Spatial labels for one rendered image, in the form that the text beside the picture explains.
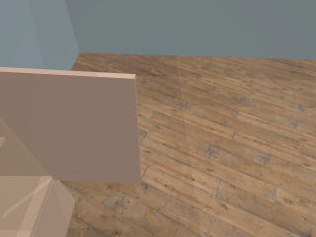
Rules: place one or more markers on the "cupboard door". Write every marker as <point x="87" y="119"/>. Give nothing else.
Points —
<point x="81" y="126"/>

